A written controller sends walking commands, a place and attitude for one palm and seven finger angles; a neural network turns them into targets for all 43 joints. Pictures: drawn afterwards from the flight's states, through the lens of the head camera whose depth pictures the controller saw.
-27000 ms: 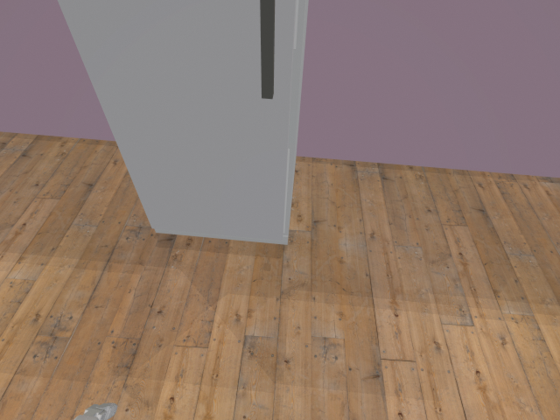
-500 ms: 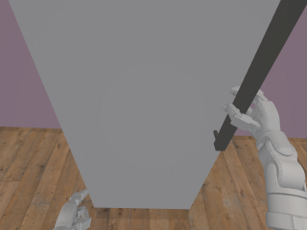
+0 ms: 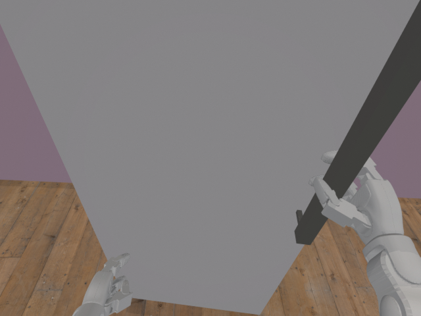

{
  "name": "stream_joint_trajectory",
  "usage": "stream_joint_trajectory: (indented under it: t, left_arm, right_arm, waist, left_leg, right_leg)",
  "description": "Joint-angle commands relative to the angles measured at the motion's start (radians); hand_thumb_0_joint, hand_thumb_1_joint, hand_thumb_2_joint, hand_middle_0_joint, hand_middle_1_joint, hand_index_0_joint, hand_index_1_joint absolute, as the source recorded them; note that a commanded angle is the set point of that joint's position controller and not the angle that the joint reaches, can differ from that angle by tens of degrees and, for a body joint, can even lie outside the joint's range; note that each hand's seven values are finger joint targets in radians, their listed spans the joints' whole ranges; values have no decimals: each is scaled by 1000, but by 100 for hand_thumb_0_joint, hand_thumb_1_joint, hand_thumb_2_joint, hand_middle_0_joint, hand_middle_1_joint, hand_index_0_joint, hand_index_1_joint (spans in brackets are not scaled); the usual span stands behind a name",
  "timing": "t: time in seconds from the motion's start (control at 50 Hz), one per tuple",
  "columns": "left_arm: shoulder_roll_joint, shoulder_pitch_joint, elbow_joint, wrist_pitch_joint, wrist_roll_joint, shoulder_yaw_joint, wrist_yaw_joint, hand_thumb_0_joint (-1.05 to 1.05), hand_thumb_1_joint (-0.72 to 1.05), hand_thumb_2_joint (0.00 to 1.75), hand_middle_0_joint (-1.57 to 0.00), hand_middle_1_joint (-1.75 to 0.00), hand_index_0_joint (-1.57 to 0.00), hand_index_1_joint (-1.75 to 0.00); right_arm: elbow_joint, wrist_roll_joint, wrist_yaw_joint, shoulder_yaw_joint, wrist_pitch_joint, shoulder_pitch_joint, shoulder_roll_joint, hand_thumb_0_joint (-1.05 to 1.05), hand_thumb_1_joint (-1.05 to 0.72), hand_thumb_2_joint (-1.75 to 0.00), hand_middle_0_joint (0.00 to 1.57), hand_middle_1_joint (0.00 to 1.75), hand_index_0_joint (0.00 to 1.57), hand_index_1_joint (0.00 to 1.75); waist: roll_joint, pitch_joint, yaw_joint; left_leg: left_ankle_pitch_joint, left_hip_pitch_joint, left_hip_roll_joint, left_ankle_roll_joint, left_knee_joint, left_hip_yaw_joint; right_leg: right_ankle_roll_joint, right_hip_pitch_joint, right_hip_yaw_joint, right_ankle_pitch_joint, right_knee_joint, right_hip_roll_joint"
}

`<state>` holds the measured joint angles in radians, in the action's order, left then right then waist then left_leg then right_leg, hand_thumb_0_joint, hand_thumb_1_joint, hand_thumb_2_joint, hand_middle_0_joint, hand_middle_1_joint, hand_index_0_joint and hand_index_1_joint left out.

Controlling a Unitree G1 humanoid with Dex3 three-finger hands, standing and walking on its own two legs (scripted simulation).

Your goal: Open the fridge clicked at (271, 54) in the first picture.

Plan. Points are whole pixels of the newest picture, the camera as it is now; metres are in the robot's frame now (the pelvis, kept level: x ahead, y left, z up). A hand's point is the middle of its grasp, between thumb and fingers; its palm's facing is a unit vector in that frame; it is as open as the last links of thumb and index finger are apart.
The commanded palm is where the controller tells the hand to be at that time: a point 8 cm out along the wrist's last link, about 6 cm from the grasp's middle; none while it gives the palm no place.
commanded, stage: walk backward, drawing the door open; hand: right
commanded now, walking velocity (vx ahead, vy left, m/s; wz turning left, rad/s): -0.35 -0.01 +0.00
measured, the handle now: (346, 145) +0.32 -0.17 +0.25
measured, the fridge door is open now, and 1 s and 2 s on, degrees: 6 29 47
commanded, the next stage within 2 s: none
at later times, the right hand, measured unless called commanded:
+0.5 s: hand (331, 251) +0.18 -0.13 +0.18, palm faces +0.07 +0.98 -0.21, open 7.6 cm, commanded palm +0.15 -0.18 +0.19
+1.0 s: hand out of the picture +0.07 -0.08 +0.18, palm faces +0.03 +0.99 -0.11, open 7.8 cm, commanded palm +0.04 -0.12 +0.19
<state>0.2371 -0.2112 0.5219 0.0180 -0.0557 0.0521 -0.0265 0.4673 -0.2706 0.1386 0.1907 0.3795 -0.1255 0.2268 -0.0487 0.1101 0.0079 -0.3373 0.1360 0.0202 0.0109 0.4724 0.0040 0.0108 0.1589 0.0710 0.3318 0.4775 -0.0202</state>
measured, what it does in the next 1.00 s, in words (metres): walks backwards: right foot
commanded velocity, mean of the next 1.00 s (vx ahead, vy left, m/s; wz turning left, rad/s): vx -0.26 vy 0.19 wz -0.40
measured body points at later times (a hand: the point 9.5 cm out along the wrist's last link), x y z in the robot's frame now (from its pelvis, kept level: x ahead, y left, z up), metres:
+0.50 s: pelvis -0.08 -0.01 +0.00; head -0.06 +0.01 +0.45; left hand +0.10 +0.21 -0.10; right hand +0.17 -0.18 +0.19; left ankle -0.07 +0.11 -0.74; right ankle -0.06 -0.13 -0.74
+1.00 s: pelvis -0.20 +0.04 -0.01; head -0.14 +0.02 +0.43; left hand +0.01 +0.23 -0.10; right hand +0.07 -0.13 +0.18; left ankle -0.13 +0.12 -0.72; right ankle -0.24 -0.09 -0.74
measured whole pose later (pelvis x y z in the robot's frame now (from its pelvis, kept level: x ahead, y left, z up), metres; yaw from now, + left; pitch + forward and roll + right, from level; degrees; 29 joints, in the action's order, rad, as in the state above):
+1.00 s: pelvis -0.20 +0.04 -0.01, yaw -12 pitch +1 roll -1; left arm 0.15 -0.15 0.55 -0.05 0.02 0.00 -0.04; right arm 0.51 -0.01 -0.09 -0.16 -0.03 -0.01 0.21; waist 0.04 -0.12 0.08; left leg -0.31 0.45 -0.01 0.02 0.76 -0.07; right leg -0.02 0.26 -0.01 0.32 0.56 -0.01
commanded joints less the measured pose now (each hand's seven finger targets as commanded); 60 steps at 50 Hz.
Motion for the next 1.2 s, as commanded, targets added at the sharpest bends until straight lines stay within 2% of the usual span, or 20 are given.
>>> stream_joint_trajectory:
  t: [0.0, 0.08, 0.18, 0.26, 0.34, 0.42, 0.5, 0.54, 0.58, 0.7, 0.76, 0.8, 0.88, 0.92, 0.94, 0.98, 1.02, 1.06, 1.12, 1.18]
  left_arm:
    - [99, 98, -140, -50, 32, -46, -37, 0, 90, 90, -20, -30, -20, -30]
    - [100, 111, -167, 30, 48, -42, -42, 0, 90, 90, -20, -30, -20, -30]
    - [80, 175, -178, 45, 64, -41, -41, 0, 90, 90, -20, -30, -20, -30]
    - [65, 154, -190, 53, 62, -39, -40, 0, 90, 90, -20, -30, -20, -30]
    - [38, 168, -200, 58, 55, -43, -55, 0, 90, 90, -20, -30, -20, -30]
    - [32, 165, -178, 43, 61, -37, -61, 0, 90, 90, -20, -30, -20, -30]
    - [60, 163, -184, 14, 64, -48, -54, 0, 90, 90, -20, -30, -20, -30]
    - [30, 176, -163, -13, 85, -42, -43, 0, 90, 90, -20, -30, -20, -30]
    - [31, 176, -142, -35, 84, -49, -34, 0, 90, 90, -20, -30, -20, -30]
    - [27, 226, -100, -65, 74, -49, -19, 0, 90, 90, -20, -30, -20, -30]
    - [17, 198, -89, -67, 55, -83, -35, 0, 90, 90, -20, -30, -20, -30]
    - [-15, 200, -98, -81, 67, -63, -30, 0, 90, 90, -20, -30, -20, -30]
    - [-15, 179, -109, -101, 72, -54, -33, 0, 90, 90, -20, -30, -20, -30]
    - [21, 115, -120, -115, 70, -76, -30, 0, 90, 90, -20, -30, -20, -30]
    - [49, 122, -131, -128, 73, -92, -21, 0, 90, 90, -20, -30, -20, -30]
    - [22, 147, -130, -141, 89, -101, 3, 0, 90, 90, -20, -30, -20, -30]
    - [31, 186, -73, -163, 65, -109, 13, 0, 90, 90, -20, -30, -20, -30]
    - [34, 205, -58, -171, 53, -123, 27, 0, 90, 90, -20, -30, -20, -30]
    - [28, 233, -53, -170, 32, -116, 21, 0, 90, 90, -20, -30, -20, -30]
    - [-27, 249, -49, -149, 32, -94, 10, 0, 90, 90, -20, -30, -20, -30]
  right_arm:
    - [297, 161, -164, 101, -300, 329, 267, 0, -90, -90, 45, 140, 45, 140]
    - [287, 194, -197, -24, -387, 75, 173, 0, -90, -90, 45, 140, 45, 140]
    - [318, 208, -227, -45, -438, 18, 151, 0, -90, -90, 45, 140, 45, 140]
    - [332, 222, -237, -51, -474, 16, 152, 0, -90, -90, 45, 140, 45, 140]
    - [300, 220, -245, -39, -524, 32, 166, 0, -90, -90, 45, 140, 45, 140]
    - [308, 226, -259, -56, -552, 60, 157, 0, -90, -90, 45, 140, 45, 140]
    - [340, 234, -262, -119, -570, 92, 117, 0, -90, -90, 45, 140, 45, 140]
    - [358, 242, -260, -139, -578, 142, 110, 0, -90, -90, 45, 140, 45, 140]
    - [340, 246, -268, -121, -574, 145, 129, 0, -90, -90, 45, 140, 45, 140]
    - [339, 250, -253, -160, -569, 245, 105, 0, -90, -90, 45, 140, 45, 140]
    - [337, 261, -267, -151, -551, 277, 113, 0, -90, -90, 45, 140, 45, 140]
    - [342, 261, -266, -176, -532, 262, 62, 0, -90, -90, 45, 140, 45, 140]
    - [352, 254, -247, -217, -533, 263, 42, 0, -90, -90, 45, 140, 45, 140]
    - [395, 252, -232, -283, -536, 335, 6, 0, -90, -90, 45, 140, 45, 140]
    - [400, 256, -226, -318, -544, 371, -13, 0, -90, -90, 45, 140, 45, 140]
    - [422, 302, -213, -282, -567, 417, 35, 0, -90, -90, 45, 140, 45, 140]
    - [359, 310, -216, -277, -579, 433, 13, 0, -90, -90, 45, 140, 45, 140]
    - [307, 293, -221, -320, -561, 446, -48, 0, -90, -90, 45, 140, 45, 140]
    - [269, 286, -205, -326, -561, 474, -32, 0, -90, -90, 45, 140, 45, 140]
    - [302, 285, -209, -243, -539, 479, 77, 0, -90, -90, 45, 140, 45, 140]
  waist:
    - [82, 19, 5]
    - [24, 164, -4]
    - [-62, 117, -25]
    - [48, 155, 0]
    - [205, 167, -15]
    - [180, 127, -16]
    - [-74, 154, -4]
    - [-162, 152, -9]
    - [-120, 123, -16]
    - [-45, 85, -9]
    - [265, 97, 3]
    - [211, 91, 8]
    - [169, 100, 22]
    - [-3, 117, 65]
    - [-253, 104, 55]
    - [-160, 114, 52]
    - [-52, 79, 21]
    - [-118, 100, 20]
    - [-123, 91, 16]
    - [285, 69, 15]
  left_leg:
    - [797, 99, -91, -27, -68, 67]
    - [883, 84, -85, -45, 51, 19]
    - [241, 147, -36, -21, 65, 7]
    - [770, 68, -111, -11, -2, 36]
    - [987, -72, -249, 39, -15, 133]
    - [712, -9, -279, 80, -42, 130]
    - [272, 116, -32, -34, 125, -17]
    - [-114, 200, -9, -19, 281, 31]
    - [-139, 189, -9, -7, 247, 63]
    - [143, 14, -20, 6, -164, 52]
    - [-173, 272, -299, 136, -313, 193]
    - [186, 148, -319, 194, -195, 124]
    - [525, -15, -262, 149, -24, -6]
    - [375, 244, -136, 39, 280, -87]
    - [-38, 500, -12, -33, 508, -78]
    - [-217, 571, -41, -38, 684, 108]
    - [-167, 516, -69, -23, 522, 143]
    - [-16, 163, -27, -15, 278, 49]
    - [137, -85, 0, -23, -23, -14]
    - [249, -56, -250, 102, -207, 69]
  right_leg:
    - [50, -112, -80, -618, 123, -34]
    - [60, -243, -80, -837, 105, -63]
    - [71, -182, -155, -812, 1, -151]
    - [38, -148, -110, -856, 106, -105]
    - [14, 104, -76, -228, 184, -16]
    - [16, 133, -122, -105, 132, -9]
    - [84, -44, -312, -643, -85, -170]
    - [137, -64, -432, -737, -147, -247]
    - [154, -48, -449, -671, -137, -260]
    - [61, 81, -320, -165, -104, -124]
    - [-21, 27, -69, 57, 408, 46]
    - [-12, 172, -113, 109, 530, 18]
    - [-9, 145, -50, 28, 165, -7]
    - [66, -152, -260, -397, -130, -153]
    - [174, -330, -615, -864, -177, -403]
    - [260, -342, -722, -1001, -93, -470]
    - [184, -300, -540, -903, -17, -393]
    - [87, -59, -377, -595, -58, -268]
    - [66, 74, -340, -247, -54, -180]
    - [-16, 196, -62, 157, 394, 59]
